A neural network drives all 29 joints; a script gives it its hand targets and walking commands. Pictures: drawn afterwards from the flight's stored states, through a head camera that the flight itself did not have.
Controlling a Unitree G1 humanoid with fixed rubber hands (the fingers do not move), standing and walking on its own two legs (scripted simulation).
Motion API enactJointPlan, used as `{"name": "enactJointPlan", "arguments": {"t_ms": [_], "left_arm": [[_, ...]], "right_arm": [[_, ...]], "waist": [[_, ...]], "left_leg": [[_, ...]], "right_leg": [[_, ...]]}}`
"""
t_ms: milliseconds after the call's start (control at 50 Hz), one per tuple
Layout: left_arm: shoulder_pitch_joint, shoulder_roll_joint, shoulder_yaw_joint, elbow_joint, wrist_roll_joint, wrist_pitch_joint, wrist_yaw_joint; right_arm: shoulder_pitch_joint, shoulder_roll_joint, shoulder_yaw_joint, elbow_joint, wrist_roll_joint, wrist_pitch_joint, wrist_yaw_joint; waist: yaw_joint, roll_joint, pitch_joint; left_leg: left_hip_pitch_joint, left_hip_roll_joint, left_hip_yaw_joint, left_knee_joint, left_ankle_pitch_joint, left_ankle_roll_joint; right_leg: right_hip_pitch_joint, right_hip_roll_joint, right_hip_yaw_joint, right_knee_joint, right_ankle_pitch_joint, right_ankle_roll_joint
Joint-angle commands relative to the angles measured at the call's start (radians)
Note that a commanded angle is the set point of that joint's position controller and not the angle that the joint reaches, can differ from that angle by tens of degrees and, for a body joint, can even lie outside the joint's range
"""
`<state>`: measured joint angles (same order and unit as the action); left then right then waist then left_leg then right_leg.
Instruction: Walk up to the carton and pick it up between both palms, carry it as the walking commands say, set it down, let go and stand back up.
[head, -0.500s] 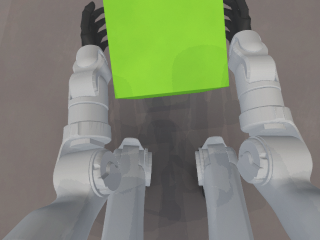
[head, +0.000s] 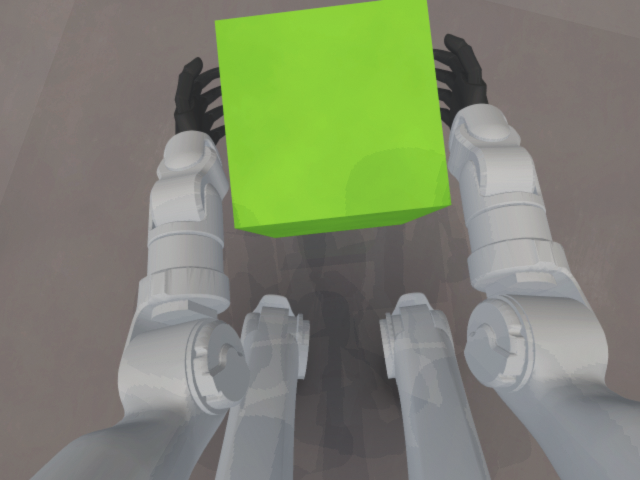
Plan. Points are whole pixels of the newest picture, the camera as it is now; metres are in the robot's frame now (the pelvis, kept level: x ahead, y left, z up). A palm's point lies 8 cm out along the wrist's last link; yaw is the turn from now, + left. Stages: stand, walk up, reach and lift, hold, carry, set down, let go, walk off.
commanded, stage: reach and lift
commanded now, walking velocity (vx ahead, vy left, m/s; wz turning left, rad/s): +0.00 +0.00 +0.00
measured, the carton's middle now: (331, 147) +0.50 +0.01 -0.15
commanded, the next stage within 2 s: none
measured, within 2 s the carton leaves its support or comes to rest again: neither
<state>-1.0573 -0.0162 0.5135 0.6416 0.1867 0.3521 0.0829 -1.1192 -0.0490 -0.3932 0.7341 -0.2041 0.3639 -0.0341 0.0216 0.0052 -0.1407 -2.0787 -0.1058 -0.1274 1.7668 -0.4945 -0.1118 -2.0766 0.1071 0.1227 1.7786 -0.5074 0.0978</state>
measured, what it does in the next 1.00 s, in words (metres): rises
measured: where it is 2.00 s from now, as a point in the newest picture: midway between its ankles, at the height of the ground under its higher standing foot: (341, 385)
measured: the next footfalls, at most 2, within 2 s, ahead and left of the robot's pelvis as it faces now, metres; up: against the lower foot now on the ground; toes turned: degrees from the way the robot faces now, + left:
none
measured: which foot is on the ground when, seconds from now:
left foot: down 0.00-1.00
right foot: down 0.00-1.00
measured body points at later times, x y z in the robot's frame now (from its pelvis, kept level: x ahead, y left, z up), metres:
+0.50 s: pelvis +0.01 +0.00 +0.06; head +0.26 -0.01 +0.44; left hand +0.49 +0.16 -0.01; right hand +0.51 -0.13 -0.01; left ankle +0.11 +0.15 -0.45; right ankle +0.11 -0.14 -0.45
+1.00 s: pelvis +0.04 +0.00 +0.12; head +0.23 +0.00 +0.53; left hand +0.47 +0.16 +0.07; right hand +0.49 -0.14 +0.06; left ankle +0.11 +0.15 -0.45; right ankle +0.11 -0.14 -0.45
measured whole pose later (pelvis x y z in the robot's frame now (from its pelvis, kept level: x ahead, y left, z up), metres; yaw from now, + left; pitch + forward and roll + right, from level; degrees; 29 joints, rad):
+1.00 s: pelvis +0.04 +0.00 +0.12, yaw +0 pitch +38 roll +0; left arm -0.76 -0.11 0.48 0.60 0.21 0.33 0.07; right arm -0.81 0.04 -0.38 0.70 -0.22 0.33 -0.02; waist 0.03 0.00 -0.24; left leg -1.57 -0.10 -0.15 1.37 -0.46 -0.09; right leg -1.56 0.10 0.14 1.38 -0.47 0.07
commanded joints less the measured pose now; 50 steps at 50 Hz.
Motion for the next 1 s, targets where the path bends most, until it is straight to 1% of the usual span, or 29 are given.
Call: {"name": "enactJointPlan", "arguments": {"t_ms": [0,380,660,980], "left_arm": [[-0.705,-1.027,-0.574,0.012,-0.158,-0.004,-0.278],[-0.584,-1.075,-0.572,0.032,-0.140,0.001,-0.286],[-0.475,-1.111,-0.608,0.018,-0.137,-0.010,-0.287],[-0.326,-1.147,-0.634,0.013,-0.121,-0.024,-0.283]], "right_arm": [[-0.638,1.047,0.483,-0.019,0.152,-0.026,0.243],[-0.524,1.092,0.468,0.006,0.132,-0.027,0.246],[-0.424,1.115,0.493,-0.015,0.131,-0.044,0.246],[-0.290,1.135,0.517,-0.030,0.122,-0.062,0.252]], "waist": [[0.007,-0.025,-1.130],[0.009,-0.030,-1.055],[0.009,-0.025,-1.019],[0.007,-0.019,-0.925]], "left_leg": [[0.631,-0.073,0.249,-0.171,0.230,0.041],[0.745,-0.077,0.231,-0.302,0.233,0.043],[0.877,-0.078,0.213,-0.410,0.262,0.043],[1.032,-0.073,0.183,-0.554,0.295,0.048]], "right_leg": [[0.643,0.070,-0.229,-0.188,0.230,-0.057],[0.761,0.075,-0.211,-0.326,0.232,-0.055],[0.869,0.077,-0.197,-0.434,0.254,-0.055],[0.997,0.072,-0.172,-0.574,0.282,-0.059]]}}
